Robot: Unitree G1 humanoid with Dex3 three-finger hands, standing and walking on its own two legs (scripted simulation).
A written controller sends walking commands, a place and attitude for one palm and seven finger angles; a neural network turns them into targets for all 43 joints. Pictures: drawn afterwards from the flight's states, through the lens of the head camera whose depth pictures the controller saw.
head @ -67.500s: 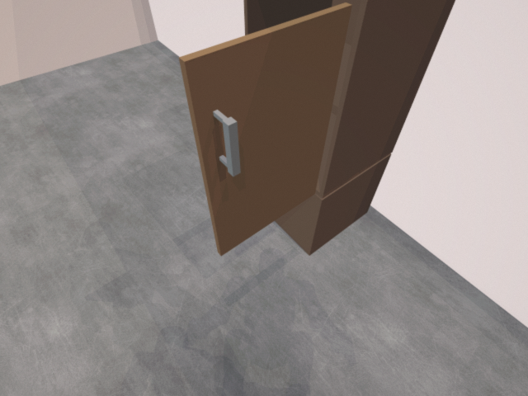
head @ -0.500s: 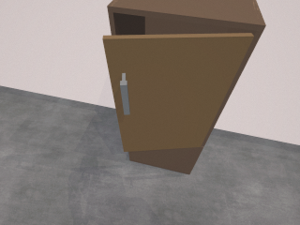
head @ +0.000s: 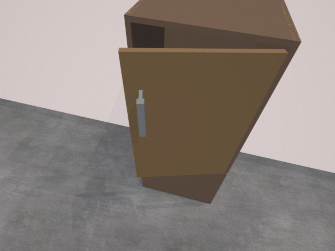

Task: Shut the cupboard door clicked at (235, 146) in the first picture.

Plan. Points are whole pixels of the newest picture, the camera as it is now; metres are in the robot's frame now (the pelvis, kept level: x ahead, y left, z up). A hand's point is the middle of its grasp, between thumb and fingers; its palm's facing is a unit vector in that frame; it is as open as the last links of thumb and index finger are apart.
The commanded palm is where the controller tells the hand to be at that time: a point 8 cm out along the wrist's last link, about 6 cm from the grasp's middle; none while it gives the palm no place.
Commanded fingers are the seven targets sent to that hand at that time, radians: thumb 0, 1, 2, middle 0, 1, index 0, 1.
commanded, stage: look again from close up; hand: left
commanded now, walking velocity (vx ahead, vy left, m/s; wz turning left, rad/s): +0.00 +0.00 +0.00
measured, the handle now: (141, 114) +0.44 +0.11 +0.07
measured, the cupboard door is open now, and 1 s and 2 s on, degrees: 18 18 18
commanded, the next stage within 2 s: shuffle to correct the standing spot in 0.54 s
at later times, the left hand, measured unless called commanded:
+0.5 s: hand out of the picture -0.04 +0.20 -0.18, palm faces +0.02 -0.98 -0.22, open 7.3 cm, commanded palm none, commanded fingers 0.00 0.90 0.90 -0.20 -0.30 -0.20 -0.30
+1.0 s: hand out of the picture -0.03 +0.13 -0.19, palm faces +0.09 -0.98 -0.15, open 7.3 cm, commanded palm none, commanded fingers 0.00 0.90 0.90 -0.20 -0.30 -0.20 -0.30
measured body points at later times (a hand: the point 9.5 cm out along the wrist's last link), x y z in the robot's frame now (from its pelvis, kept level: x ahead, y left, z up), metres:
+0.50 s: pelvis -0.04 +0.02 -0.01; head -0.06 +0.01 +0.44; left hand -0.04 +0.25 -0.16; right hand -0.03 -0.20 -0.17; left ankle -0.09 +0.12 -0.74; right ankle +0.02 -0.13 -0.74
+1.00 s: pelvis +0.00 -0.03 -0.02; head +0.01 -0.02 +0.43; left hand -0.03 +0.18 -0.18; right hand -0.03 -0.24 -0.17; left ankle -0.09 +0.12 -0.74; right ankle +0.02 -0.13 -0.74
